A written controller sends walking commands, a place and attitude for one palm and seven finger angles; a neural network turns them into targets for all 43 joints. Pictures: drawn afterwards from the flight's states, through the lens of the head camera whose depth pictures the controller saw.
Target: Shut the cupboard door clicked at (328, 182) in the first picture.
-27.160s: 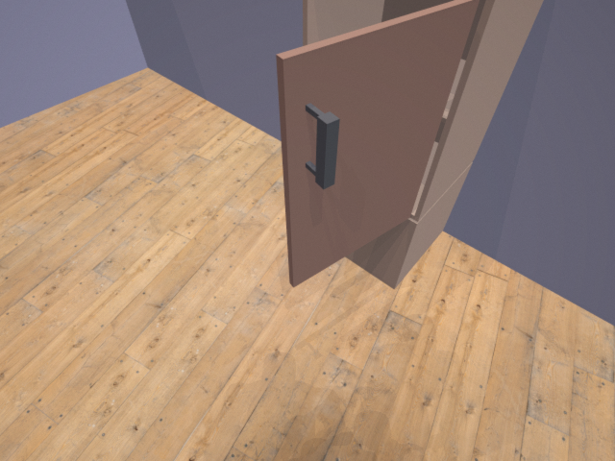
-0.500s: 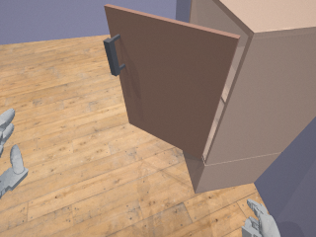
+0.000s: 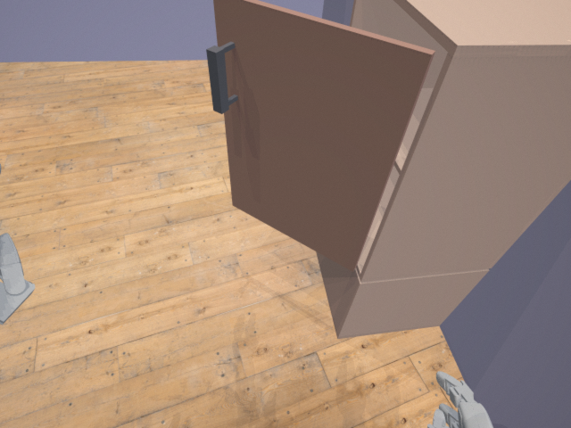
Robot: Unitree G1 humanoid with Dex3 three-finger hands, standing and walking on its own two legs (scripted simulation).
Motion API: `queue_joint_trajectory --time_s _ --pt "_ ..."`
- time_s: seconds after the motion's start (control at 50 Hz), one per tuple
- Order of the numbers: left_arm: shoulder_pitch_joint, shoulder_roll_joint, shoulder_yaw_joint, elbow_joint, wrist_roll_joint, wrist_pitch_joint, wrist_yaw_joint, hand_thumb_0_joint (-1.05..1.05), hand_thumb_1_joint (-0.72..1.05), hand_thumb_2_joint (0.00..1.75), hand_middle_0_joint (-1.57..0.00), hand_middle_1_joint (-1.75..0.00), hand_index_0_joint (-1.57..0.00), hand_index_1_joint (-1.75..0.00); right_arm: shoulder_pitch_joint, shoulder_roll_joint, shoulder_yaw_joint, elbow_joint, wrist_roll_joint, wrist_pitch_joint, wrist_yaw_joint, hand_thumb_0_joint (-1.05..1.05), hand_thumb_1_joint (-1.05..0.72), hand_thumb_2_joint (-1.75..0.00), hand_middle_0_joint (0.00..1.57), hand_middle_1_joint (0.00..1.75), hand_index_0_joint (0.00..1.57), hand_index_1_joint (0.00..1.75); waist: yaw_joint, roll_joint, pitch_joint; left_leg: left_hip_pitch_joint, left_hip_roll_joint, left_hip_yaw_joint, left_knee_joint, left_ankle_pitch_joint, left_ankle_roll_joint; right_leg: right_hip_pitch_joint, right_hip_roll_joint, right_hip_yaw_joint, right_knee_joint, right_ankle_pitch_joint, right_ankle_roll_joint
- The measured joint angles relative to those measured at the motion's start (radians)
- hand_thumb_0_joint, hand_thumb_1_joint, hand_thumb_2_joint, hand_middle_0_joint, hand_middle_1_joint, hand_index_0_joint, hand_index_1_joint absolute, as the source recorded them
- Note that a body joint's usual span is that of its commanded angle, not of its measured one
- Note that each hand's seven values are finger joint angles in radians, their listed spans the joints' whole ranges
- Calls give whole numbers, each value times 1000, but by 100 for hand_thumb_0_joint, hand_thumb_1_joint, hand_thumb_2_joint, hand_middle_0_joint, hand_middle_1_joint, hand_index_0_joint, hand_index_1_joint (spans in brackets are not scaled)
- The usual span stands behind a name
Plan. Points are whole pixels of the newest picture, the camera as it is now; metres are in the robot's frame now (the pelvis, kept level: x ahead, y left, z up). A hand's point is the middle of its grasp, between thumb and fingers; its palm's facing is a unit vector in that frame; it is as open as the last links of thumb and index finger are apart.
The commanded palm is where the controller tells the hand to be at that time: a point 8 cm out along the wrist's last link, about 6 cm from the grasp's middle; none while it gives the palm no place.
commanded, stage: step back with the hand held close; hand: left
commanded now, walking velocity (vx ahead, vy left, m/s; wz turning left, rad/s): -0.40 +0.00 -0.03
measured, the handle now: (225, 77) +0.75 +0.18 +0.12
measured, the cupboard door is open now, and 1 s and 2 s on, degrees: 48 48 48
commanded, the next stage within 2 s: stop stepping back and stand still in 0.60 s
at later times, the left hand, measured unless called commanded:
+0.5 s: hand out of the picture +0.12 +0.30 +0.20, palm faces +0.53 -0.71 -0.46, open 7.4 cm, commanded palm +0.07 +0.31 +0.20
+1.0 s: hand out of the picture +0.04 +0.29 +0.20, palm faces +0.52 -0.78 -0.35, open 7.4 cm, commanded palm -0.01 +0.29 +0.20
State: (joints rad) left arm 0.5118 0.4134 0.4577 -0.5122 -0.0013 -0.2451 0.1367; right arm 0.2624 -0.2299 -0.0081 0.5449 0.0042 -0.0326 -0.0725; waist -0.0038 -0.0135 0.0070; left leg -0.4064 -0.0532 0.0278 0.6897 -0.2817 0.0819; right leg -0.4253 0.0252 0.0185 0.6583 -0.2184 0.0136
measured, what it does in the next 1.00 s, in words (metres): walks backwards: right foot, then left foot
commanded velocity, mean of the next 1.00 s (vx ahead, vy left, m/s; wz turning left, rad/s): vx -0.18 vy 0.03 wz -0.04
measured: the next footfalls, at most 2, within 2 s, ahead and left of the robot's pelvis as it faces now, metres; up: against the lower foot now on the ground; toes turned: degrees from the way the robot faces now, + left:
right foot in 0.68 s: -0.27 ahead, -0.14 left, +0.00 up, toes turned -5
left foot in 0.86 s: +0.02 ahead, +0.07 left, +0.00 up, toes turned +1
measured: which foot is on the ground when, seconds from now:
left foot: down 0.00-0.78, up 0.80-0.84, down 0.86-1.00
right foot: down 0.00-0.34, up 0.36-0.66, down 0.68-1.00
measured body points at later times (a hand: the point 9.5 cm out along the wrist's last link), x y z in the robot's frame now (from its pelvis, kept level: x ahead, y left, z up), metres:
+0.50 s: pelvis -0.06 +0.01 +0.01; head -0.06 +0.04 +0.46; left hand +0.08 +0.33 +0.23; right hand +0.11 -0.23 -0.06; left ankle +0.05 +0.07 -0.72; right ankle -0.18 -0.14 -0.65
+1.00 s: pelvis -0.17 +0.00 -0.01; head -0.24 +0.02 +0.44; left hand +0.00 +0.32 +0.22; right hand -0.09 -0.29 -0.09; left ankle -0.02 +0.07 -0.71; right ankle -0.31 -0.14 -0.72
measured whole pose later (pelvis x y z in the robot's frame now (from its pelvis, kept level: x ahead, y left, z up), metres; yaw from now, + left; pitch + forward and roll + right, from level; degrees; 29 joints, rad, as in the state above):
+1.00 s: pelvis -0.17 +0.00 -0.01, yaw -4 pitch -3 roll -3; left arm 0.45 0.44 0.49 -0.35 -0.05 -0.24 0.16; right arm 0.37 -0.30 -0.04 0.70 0.02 -0.04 -0.09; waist 0.00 0.03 -0.12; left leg -0.51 0.02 0.05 0.73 -0.24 0.01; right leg 0.02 0.00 -0.01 0.57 -0.53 0.03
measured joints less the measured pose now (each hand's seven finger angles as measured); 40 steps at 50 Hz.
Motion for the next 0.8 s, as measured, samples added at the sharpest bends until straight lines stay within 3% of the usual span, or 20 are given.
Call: queue_joint_trajectory --time_s 0.12,0.26,0.34,0.4,0.44,0.48,0.56,0.64,0.68,0.7,0.74,0.76,0.8 --pt "-26 10 46 28 -5 -29 -1 1 89 90 -21 -30 -21 -31 -12 6 -5 17 -2 -15 8 1 -90 -89 21 30 21 30 8 16 -1 -27 16 -1 27 3 -13 1 27 31 13 -23 -6" --pt "-17 -11 -29 15 -12 -20 -7 1 89 90 -21 -30 -21 -31 -48 4 -19 32 0 -2 34 1 -90 -89 21 30 21 30 -17 -5 10 -80 10 3 28 -68 -48 -31 2 16 -27 31 -6" --pt "42 34 -12 -51 -11 -33 1 1 89 90 -21 -30 -21 -31 -50 10 -14 20 2 4 28 1 -90 -89 21 30 21 30 -29 -31 20 -93 18 16 -19 48 -16 -44 -5 5 -47 54 5" --pt "53 66 32 -55 0 -45 -2 1 88 89 -21 -30 -22 -31 -41 16 -22 23 -7 -19 11 1 -90 -89 21 30 20 30 -29 0 19 -110 45 -5 -10 125 9 -46 42 13 128 -35 13" --pt "39 63 56 -36 1 -46 -4 1 88 89 -22 -30 -22 -31 -34 27 -27 48 -12 -34 9 1 -90 -89 20 30 20 30 -13 26 -10 -118 66 -20 -24 116 8 -10 77 14 284 -108 16" --pt "21 42 72 -19 -9 -45 2 1 88 89 -21 -30 -22 -31 -30 38 -26 71 -15 -51 12 1 -90 -89 20 30 20 30 9 44 -50 -126 90 -21 -72 147 1 66 88 0 336 -167 17" --pt "-13 -13 60 -6 -48 -43 24 1 89 90 -21 -30 -21 -31 -68 70 -3 104 -18 -98 26 1 -90 -89 20 30 20 30 58 24 -92 -138 119 22 -217 249 -11 233 55 -13 151 -278 10" --pt "-90 -40 -13 5 -62 -24 12 1 90 90 -20 -30 -20 -30 -159 91 16 97 -22 -136 41 1 -90 -89 21 30 21 30 72 14 -33 -156 152 60 -333 366 -23 335 41 -24 -134 -234 3" --pt "-119 -7 -31 -19 -61 -17 -6 2 90 90 -20 -30 -20 -30 -206 101 22 82 -22 -140 48 1 -90 -89 21 30 21 30 65 -5 15 -175 160 81 -345 408 -31 362 33 -27 -249 -148 0" --pt "-127 15 -34 -39 -60 -19 -18 2 90 90 -20 -30 -20 -30 -226 104 24 72 -21 -137 50 1 -90 -89 21 30 21 30 57 -12 40 -187 164 87 -340 424 -34 372 31 -27 -281 -177 2" --pt "-123 39 -45 -76 -58 -28 -44 2 89 90 -20 -30 -20 -30 -245 91 22 62 -17 -120 50 1 -90 -89 21 30 21 30 28 38 90 -196 197 48 -326 443 -42 377 78 -50 -276 -213 -6" --pt "-93 63 -38 -103 -60 -30 -54 2 89 90 -21 -30 -21 -31 -232 90 21 59 -14 -106 48 1 -90 -89 21 30 21 30 15 47 99 -195 198 27 -305 402 -53 377 90 -56 -258 -199 -15" --pt "6 122 5 -161 -69 -40 -61 2 89 89 -21 -30 -21 -31 -174 95 24 59 2 -74 42 1 -90 -89 21 30 21 30 1 11 82 -194 162 1 -213 261 -76 375 69 -51 -200 -206 -25"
